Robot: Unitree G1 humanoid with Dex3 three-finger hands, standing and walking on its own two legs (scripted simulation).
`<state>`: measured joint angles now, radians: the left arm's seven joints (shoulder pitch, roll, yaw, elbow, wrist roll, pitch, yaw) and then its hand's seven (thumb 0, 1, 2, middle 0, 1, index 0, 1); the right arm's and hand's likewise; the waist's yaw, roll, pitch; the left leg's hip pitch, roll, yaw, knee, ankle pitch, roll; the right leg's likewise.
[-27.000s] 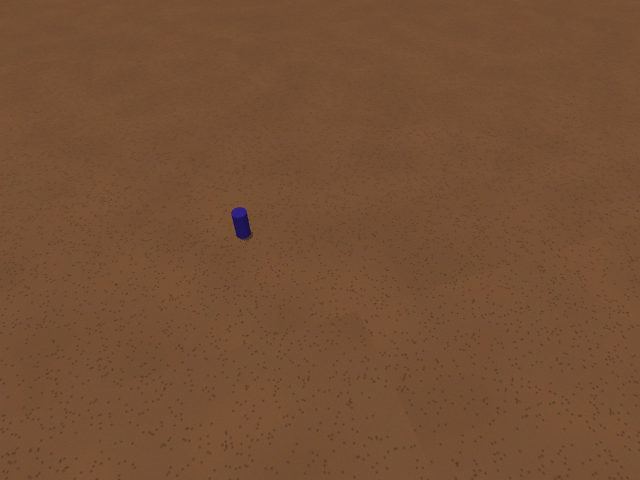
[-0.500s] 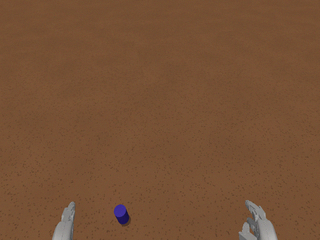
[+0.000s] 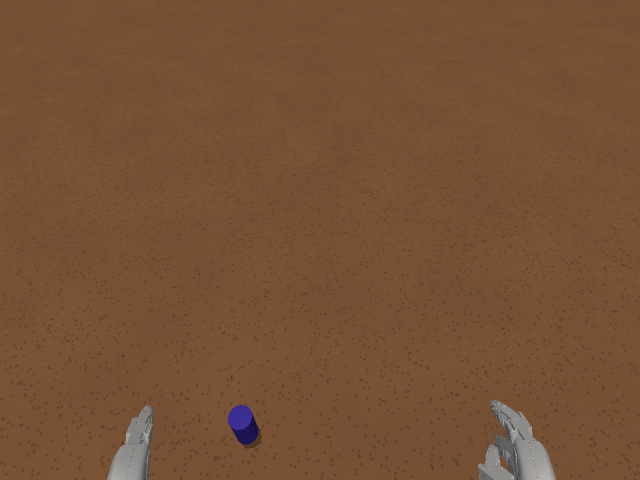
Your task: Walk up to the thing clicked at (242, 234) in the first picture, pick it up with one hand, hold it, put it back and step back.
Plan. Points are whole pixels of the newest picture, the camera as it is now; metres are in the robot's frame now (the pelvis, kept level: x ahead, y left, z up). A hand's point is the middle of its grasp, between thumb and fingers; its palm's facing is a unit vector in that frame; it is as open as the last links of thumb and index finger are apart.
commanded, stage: home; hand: left
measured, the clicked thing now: (243, 425) +0.42 +0.23 -0.66
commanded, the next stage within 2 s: stand in 0.16 s
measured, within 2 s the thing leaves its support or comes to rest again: neither
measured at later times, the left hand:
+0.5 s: hand (179, 474) +0.17 +0.18 -0.06, palm faces +0.11 -0.95 -0.29, open 14.6 cm
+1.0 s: hand out of the picture +0.09 +0.25 -0.12, palm faces -0.02 -0.94 -0.35, open 7.5 cm
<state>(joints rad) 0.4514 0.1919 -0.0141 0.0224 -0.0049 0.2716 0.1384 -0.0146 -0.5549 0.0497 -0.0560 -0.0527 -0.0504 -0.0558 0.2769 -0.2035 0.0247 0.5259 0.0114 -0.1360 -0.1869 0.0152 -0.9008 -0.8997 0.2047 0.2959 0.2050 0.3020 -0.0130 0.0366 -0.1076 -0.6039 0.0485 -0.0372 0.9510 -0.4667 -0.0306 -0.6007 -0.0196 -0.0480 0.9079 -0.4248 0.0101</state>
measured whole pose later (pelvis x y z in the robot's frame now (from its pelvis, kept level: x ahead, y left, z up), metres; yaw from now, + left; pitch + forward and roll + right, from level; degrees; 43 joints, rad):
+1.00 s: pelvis +0.00 +0.01 +0.03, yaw +0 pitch -1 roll +0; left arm 0.24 0.32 0.02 0.82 0.05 0.00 0.02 0.00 0.88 0.90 -0.21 -0.30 -0.20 -0.30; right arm 0.21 -0.32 -0.05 0.91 -0.05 -0.01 -0.01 0.01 -0.90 -0.90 0.20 0.30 0.20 0.30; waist 0.01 -0.01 0.03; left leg -0.33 0.01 0.00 0.71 -0.37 -0.01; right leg -0.35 -0.05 -0.02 0.71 -0.34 0.03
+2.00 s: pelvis -0.01 +0.00 +0.06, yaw -1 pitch -3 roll +0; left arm 0.13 0.32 0.01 1.18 0.02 -0.01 0.01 0.00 0.90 0.90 -0.21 -0.30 -0.20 -0.30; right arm 0.15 -0.34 -0.02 1.15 -0.02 0.00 0.00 0.01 -0.90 -0.90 0.20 0.30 0.20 0.30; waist 0.01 0.02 0.06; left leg -0.13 0.03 0.01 0.36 -0.18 -0.02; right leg -0.15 -0.03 -0.02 0.37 -0.15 0.02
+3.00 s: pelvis -0.02 +0.02 +0.04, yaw -2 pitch -1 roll +0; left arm 0.05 0.37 0.04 1.01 0.02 0.02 0.01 0.00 0.90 0.90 -0.21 -0.30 -0.20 -0.30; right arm 0.05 -0.40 -0.06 1.03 0.00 0.05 0.02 0.01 -0.90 -0.90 0.20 0.30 0.20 0.30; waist 0.00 0.01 0.16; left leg -0.31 -0.01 -0.01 0.69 -0.37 0.02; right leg -0.30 -0.04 0.00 0.52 -0.21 0.02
